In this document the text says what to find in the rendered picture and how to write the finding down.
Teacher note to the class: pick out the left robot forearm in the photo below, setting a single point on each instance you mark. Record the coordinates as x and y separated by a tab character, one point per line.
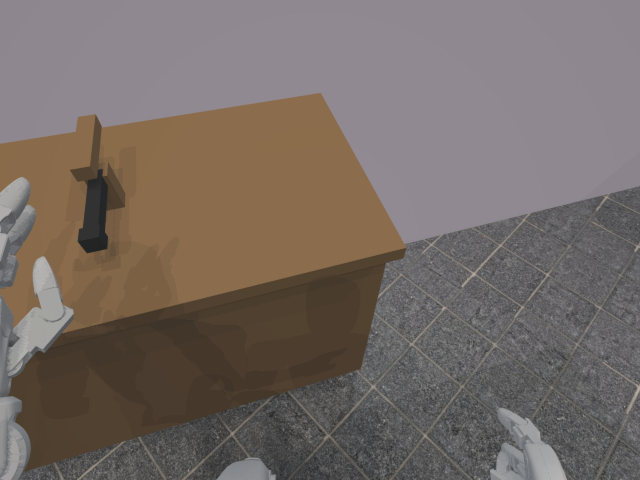
15	444

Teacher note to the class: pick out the left robot thigh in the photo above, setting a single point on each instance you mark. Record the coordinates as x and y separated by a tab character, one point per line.
246	470

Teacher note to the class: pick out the counter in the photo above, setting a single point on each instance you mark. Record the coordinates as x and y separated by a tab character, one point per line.
246	250

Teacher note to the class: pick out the tap lever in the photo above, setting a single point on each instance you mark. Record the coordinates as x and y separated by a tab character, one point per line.
92	236

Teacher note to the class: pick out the right robot hand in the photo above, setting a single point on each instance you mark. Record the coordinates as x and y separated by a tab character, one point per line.
537	462

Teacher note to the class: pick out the left robot hand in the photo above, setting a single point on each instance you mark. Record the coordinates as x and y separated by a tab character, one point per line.
40	328

